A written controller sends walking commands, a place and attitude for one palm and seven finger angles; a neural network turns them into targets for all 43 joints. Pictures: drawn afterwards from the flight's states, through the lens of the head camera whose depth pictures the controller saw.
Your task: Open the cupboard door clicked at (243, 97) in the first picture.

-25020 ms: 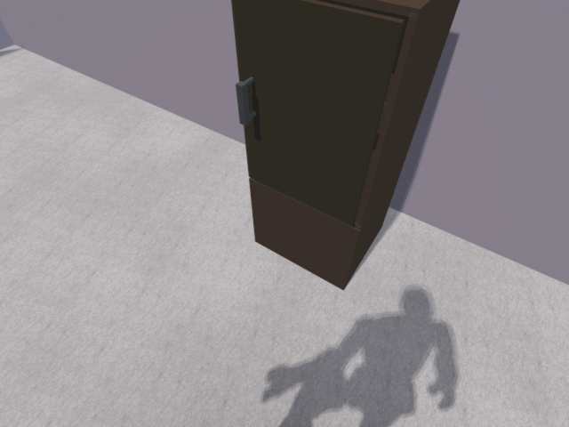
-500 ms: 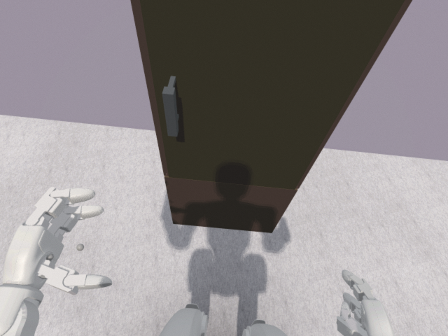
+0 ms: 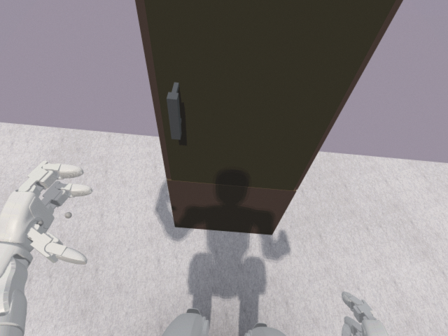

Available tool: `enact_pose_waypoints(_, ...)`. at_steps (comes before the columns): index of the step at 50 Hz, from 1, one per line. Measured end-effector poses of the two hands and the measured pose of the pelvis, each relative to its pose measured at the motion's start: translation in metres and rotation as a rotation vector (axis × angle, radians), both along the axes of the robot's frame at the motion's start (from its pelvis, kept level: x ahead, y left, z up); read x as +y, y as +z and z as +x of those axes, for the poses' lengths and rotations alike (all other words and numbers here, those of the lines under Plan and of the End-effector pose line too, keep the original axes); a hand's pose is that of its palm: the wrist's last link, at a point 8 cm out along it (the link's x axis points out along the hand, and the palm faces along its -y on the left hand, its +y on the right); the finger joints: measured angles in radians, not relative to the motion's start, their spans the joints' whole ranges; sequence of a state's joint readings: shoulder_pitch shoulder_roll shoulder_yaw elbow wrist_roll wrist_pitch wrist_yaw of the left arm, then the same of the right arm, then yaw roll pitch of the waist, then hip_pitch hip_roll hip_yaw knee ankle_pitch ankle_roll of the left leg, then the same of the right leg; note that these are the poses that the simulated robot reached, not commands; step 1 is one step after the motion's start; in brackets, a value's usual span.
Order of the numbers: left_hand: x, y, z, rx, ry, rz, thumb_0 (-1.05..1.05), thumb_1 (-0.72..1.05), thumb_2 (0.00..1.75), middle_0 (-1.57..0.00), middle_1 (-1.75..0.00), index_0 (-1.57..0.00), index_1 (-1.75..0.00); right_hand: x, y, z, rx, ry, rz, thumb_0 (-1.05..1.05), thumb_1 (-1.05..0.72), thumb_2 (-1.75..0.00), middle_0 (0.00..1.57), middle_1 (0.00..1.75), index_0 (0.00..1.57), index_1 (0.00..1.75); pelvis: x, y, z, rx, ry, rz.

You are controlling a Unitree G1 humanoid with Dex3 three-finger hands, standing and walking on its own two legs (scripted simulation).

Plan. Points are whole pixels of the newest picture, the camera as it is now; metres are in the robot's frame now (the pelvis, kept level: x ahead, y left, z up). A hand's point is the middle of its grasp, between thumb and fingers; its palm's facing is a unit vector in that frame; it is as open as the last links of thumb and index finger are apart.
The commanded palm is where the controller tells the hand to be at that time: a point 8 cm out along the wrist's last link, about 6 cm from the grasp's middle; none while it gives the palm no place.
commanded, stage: raise the hand with hooked fingers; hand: left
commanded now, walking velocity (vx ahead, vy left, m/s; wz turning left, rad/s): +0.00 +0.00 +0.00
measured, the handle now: (176, 111) +0.56 +0.14 +0.04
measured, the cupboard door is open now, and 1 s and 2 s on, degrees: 0 0 0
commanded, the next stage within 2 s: move the hooked fingers beside the handle in 0.42 s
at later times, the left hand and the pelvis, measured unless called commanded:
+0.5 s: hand (72, 212) +0.30 +0.27 +0.05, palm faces +0.02 -1.00 -0.03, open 14.0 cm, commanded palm +0.27 +0.31 +0.05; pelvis +0.01 -0.01 +0.00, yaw +0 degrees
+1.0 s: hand (91, 186) +0.35 +0.26 +0.05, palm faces +0.00 -1.00 -0.01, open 14.0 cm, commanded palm +0.33 +0.30 +0.05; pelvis +0.02 -0.01 +0.00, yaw -1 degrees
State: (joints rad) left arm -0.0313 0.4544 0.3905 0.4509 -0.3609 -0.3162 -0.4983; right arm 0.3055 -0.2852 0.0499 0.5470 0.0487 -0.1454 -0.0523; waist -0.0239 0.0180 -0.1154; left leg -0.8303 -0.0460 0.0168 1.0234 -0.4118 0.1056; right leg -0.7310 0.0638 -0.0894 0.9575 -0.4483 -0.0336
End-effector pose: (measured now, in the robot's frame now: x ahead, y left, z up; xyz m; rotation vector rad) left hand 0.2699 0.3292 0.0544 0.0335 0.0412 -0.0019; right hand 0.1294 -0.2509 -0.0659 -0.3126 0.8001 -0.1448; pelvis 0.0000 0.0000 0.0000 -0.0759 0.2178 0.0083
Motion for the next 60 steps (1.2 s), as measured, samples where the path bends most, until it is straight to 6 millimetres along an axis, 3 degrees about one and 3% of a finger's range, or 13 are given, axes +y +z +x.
enact_pose_waypoints(9,-0.007,-0.001,0.001,-0.04,0.003,-0.005,-0.01,-0.5,0.3,-0.3,-1.2,-0.3,-1.2,-0.007,0.006,-0.002,-0.004,-0.005,-0.015,0.01,-0.9,-0.9,0.2,0.3,0.2,0.3,-0.001,0.001,0.003,0.004,-0.008,0.004)
enact_pose_waypoints(29,-0.009,-0.003,0.007,-0.008,0.009,-0.007,-0.01,-0.5,0.3,-0.3,-1.2,-0.3,-1.2,0.0,0.0,0.027,-0.028,0.035,0.019,0.01,-0.9,-0.9,0.2,0.3,0.2,0.3,-0.007,-0.001,0.01,0.02,0.002,0.004)
enact_pose_waypoints(35,-0.019,-0.009,0.025,-0.015,-0.011,-0.018,-0.01,-0.5,0.3,-0.3,-1.2,-0.3,-1.2,-0.005,-0.004,0.026,-0.007,0.031,0.001,0.01,-0.9,-0.9,0.2,0.3,0.2,0.3,-0.01,-0.004,0.01,0.03,0.002,0.004)
enact_pose_waypoints(43,-0.023,-0.003,0.052,-0.033,-0.018,-0.01,-0.01,-0.5,0.3,-0.3,-1.2,-0.3,-1.2,-0.013,-0.007,0.014,0.039,-0.017,0.0,0.01,-0.9,-0.9,0.2,0.3,0.2,0.3,-0.012,-0.004,0.015,0.042,-0.013,0.008)
enact_pose_waypoints(53,-0.015,-0.008,0.062,-0.016,0.01,-0.021,-0.01,-0.5,0.3,-0.3,-1.2,-0.3,-1.2,-0.018,-0.013,-0.003,0.103,-0.053,-0.005,0.01,-0.9,-0.9,0.2,0.3,0.2,0.3,-0.009,-0.006,0.017,0.055,-0.017,0.003)
enact_pose_waypoints(60,-0.033,-0.015,0.086,-0.032,-0.033,-0.035,-0.01,-0.5,0.3,-0.3,-1.2,-0.29,-1.2,-0.016,-0.021,-0.012,0.149,-0.06,-0.02,0.01,-0.91,-0.9,0.2,0.3,0.2,0.3,-0.005,-0.01,0.012,0.066,-0.01,-0.001)
